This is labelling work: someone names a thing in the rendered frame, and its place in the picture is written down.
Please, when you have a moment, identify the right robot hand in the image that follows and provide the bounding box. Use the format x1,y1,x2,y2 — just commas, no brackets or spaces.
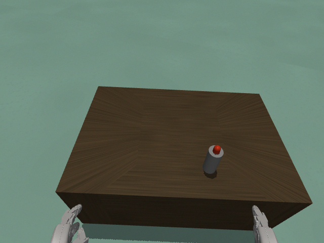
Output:
252,206,278,243

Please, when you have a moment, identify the left robot hand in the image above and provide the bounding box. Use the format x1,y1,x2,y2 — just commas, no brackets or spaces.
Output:
50,204,89,243

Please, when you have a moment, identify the bottle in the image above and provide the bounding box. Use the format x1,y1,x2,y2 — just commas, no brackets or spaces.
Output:
202,145,224,174

